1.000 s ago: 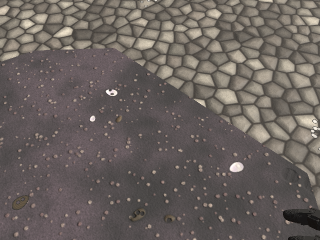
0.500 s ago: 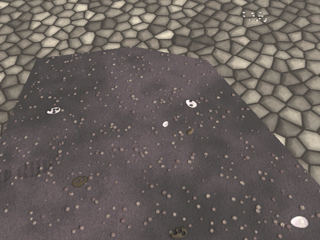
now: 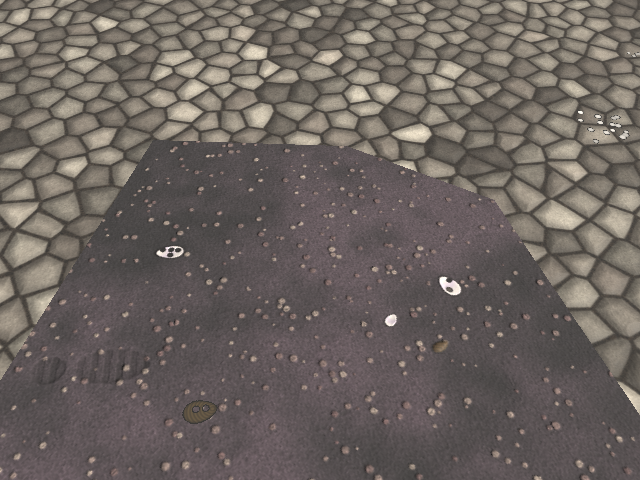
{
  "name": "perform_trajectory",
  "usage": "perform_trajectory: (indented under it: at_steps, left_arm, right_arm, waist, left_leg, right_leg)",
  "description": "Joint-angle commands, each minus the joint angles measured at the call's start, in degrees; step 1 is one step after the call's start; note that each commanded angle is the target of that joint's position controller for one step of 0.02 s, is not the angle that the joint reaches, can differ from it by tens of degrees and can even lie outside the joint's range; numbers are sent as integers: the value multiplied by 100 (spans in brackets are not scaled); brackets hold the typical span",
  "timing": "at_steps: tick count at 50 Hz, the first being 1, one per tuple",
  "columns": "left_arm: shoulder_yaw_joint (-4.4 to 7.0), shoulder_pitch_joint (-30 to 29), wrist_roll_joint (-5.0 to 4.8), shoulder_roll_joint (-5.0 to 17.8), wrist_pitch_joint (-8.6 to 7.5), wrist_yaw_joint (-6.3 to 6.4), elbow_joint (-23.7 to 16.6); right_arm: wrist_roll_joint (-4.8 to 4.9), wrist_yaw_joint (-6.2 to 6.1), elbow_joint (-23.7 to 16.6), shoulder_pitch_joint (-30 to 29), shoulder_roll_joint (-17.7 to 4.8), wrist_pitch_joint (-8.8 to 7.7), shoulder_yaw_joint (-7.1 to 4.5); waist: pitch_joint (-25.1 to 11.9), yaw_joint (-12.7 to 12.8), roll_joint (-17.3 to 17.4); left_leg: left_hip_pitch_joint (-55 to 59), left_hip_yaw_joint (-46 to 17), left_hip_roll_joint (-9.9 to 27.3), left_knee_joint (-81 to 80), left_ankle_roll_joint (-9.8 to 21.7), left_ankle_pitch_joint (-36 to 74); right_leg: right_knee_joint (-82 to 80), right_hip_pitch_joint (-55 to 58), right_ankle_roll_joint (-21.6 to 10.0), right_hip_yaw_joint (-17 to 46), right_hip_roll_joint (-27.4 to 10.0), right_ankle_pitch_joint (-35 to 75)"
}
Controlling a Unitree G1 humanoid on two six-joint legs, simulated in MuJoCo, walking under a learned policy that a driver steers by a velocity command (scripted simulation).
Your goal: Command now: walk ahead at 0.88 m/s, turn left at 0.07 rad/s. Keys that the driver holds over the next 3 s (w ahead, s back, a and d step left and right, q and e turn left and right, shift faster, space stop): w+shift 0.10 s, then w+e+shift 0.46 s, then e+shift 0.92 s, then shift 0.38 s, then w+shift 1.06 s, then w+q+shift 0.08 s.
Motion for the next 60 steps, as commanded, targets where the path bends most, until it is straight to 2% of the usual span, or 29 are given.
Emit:
perform_trajectory:
  at_steps: [1,6,12,14,16,17,18,19,20,22,23,26,28,30,34,36,37,38,39,40,41,42,43,45,49,53,58,59,60]
  left_arm:
    - [107,-825,141,658,-130,-141,-706]
    - [6,-1658,94,441,-13,-209,-999]
    - [-136,-2293,16,236,-28,-314,-1213]
    - [-131,-2143,33,316,-14,-245,-1165]
    - [-24,-829,44,618,-16,-165,-815]
    - [101,469,62,869,-42,-100,-412]
    - [285,1257,104,1344,-3,17,-179]
    - [460,758,67,1966,85,55,-250]
    - [467,626,-53,1715,94,33,-334]
    - [392,453,-49,1328,33,106,-151]
    - [338,276,-61,1184,-7,141,-127]
    - [220,77,-105,935,-152,136,-152]
    - [237,50,-117,1018,-227,131,-204]
    - [283,84,-120,1057,-239,135,-193]
    - [381,600,-226,1200,-112,157,-12]
    - [435,439,-175,1349,-81,243,-91]
    - [454,117,-181,1407,-97,247,-197]
    - [360,34,-255,1003,-132,245,-327]
    - [184,657,-317,196,-86,332,-464]
    - [214,1268,-395,676,-3,411,-633]
    - [278,852,-169,967,96,399,-466]
    - [314,313,-74,1014,177,307,-540]
    - [318,80,-24,932,267,209,-593]
    - [274,4,34,692,498,57,-705]
    - [194,-475,58,471,642,0,-1079]
    - [128,-918,-18,415,692,-104,-1318]
    - [193,-1537,-90,581,689,-128,-1578]
    - [219,-1416,-55,583,643,-112,-1560]
    - [275,-962,32,670,560,-41,-1394]
  right_arm:
    - [64,-59,-60,622,-870,-87,-247]
    - [130,-13,240,884,-793,-237,-253]
    - [75,-41,569,1051,-834,-368,-227]
    - [-17,-124,674,1207,-1001,-339,-249]
    - [-156,-253,710,1192,-1325,-168,-335]
    - [-147,-293,631,999,-1409,-89,-366]
    - [-134,-263,500,984,-1170,-136,-294]
    - [55,-51,35,1153,-470,-279,-117]
    - [-7,-66,-111,337,-893,-389,-145]
    - [-20,-60,-298,-60,-786,-512,-44]
    - [-118,-60,-354,-145,-692,-437,-15]
    - [-277,-32,-469,-120,-583,-68,40]
    - [-210,25,-862,-904,-508,-12,112]
    - [-105,91,-1054,-1487,-345,-72,193]
    - [-10,18,-1033,-1518,-412,-128,151]
    - [-22,-128,-902,-967,-753,-158,26]
    - [13,-199,-698,-191,-926,-211,-50]
    - [-58,-253,-482,728,-1210,-272,-143]
    - [-214,-236,-479,1226,-1477,-268,-189]
    - [-95,-185,-553,1009,-1486,-178,-298]
    - [0,-240,-800,243,-976,-110,-236]
    - [2,-256,-784,-88,-460,-68,-76]
    - [-30,-266,-697,-183,-359,-5,-39]
    - [78,-283,-523,-76,-493,18,-89]
    - [56,-230,-429,-209,-677,-22,-209]
    - [29,-211,-470,-527,-769,55,-280]
    - [115,-88,-455,-62,-1099,305,-480]
    - [159,-76,-439,17,-1130,387,-510]
    - [169,-45,-363,299,-1109,460,-534]
  waist:
    - [411,-315,735]
    - [1039,-309,645]
    - [1250,-339,414]
    - [756,-227,678]
    - [-198,453,1072]
    - [-791,1075,916]
    - [-1253,1232,356]
    - [-1544,433,-1789]
    - [-1492,791,-539]
    - [-274,342,456]
    - [98,95,603]
    - [595,-316,332]
    - [1001,-224,168]
    - [1173,-59,151]
    - [366,284,-75]
    - [-60,-10,-209]
    - [-378,-493,-198]
    - [-931,-831,-11]
    - [-1736,-504,1291]
    - [-3060,-284,1785]
    - [-2561,-246,975]
    - [-1618,-267,781]
    - [-1104,-213,725]
    - [-482,-65,991]
    - [-257,129,939]
    - [-131,234,1002]
    - [96,-137,1070]
    - [67,-90,946]
    - [-145,67,398]
  left_leg:
    - [1651,-2267,1590,-1756,746,-1821]
    - [992,-1181,1234,-2370,841,-232]
    - [1275,344,1412,-2657,450,2717]
    - [1869,696,1469,-1727,271,6037]
    - [2194,864,1626,485,141,8256]
    - [1572,973,1539,2247,101,7945]
    - [30,879,1195,4239,82,5350]
    - [-2779,390,-167,6441,-313,-570]
    - [-3522,-617,28,6729,-142,-314]
    - [-3291,-670,628,5661,-99,118]
    - [-2988,-651,779,5274,-174,-33]
    - [-2557,-485,962,4345,-468,-522]
    - [-2397,-195,999,3250,-634,207]
    - [-1756,40,740,1946,-693,1410]
    - [-654,101,19,732,-477,2450]
    - [94,-167,-159,234,-411,2220]
    - [881,-331,55,-151,-356,2710]
    - [2071,-779,886,65,-211,3412]
    - [3479,-2109,3002,1176,90,7011]
    - [3905,-3545,3717,885,852,6505]
    - [2923,-2916,3056,443,781,4890]
    - [2147,-2050,2547,229,621,4253]
    - [1679,-1597,2284,43,580,4053]
    - [668,-938,2157,-289,590,4196]
    - [105,-261,2365,-671,720,3846]
    - [-535,747,2158,-628,376,2555]
    - [-27,1104,2417,-21,47,1774]
    - [44,1227,2398,416,-68,1661]
    - [-128,1433,2192,1402,-262,1305]
  right_leg:
    - [533,-2683,141,147,-451,415]
    - [-314,-2584,366,-96,-423,1471]
    - [-1691,-1406,-261,-605,-72,2104]
    - [-1743,-730,-508,-1062,396,1575]
    - [-1624,549,-753,-1148,864,705]
    - [-2033,2042,-903,-1011,973,593]
    - [-2031,3652,-1098,236,200,-603]
    - [-3247,5042,-2169,4054,-1341,-1810]
    - [-3863,5013,-2101,4760,-1274,-1439]
    - [-4120,3313,-1694,3590,-1051,-275]
    - [-4227,2473,-1577,3095,-791,-15]
    - [-4540,978,-1645,2447,-339,130]
    - [-4931,158,-1602,2229,-140,315]
    - [-4692,-142,-1252,1800,207,2282]
    - [-3546,863,-484,1775,376,4465]
    - [-2469,1354,-139,2049,476,4863]
    - [-1374,1296,28,2015,633,4525]
    - [32,755,175,1746,802,2888]
    - [2120,-459,223,922,1260,-2503]
    - [3118,-902,271,733,997,-1970]
    - [2782,-862,286,576,555,-1057]
    - [2445,-1032,384,415,452,-694]
    - [2356,-1152,490,354,326,-621]
    - [2021,-842,571,262,129,-596]
    - [1228,-812,495,89,-107,-64]
    - [-202,111,317,-244,-216,870]
    - [-1494,543,139,-753,22,51]
    - [-1914,774,69,-795,99,22]
    - [-2462,1391,-54,-498,158,285]
Next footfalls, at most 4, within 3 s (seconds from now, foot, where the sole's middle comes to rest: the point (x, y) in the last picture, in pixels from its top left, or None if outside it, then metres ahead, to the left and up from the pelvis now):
0.34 right None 0.44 -0.12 -0.78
0.76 left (368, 334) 0.88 -0.09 -0.78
1.22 right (460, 388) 0.74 -0.29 -0.78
1.62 left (423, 322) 0.91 -0.23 -0.78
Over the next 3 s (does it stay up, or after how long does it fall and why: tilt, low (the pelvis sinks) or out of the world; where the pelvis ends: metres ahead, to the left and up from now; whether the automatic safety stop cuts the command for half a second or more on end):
stays up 0.93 -0.91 -0.01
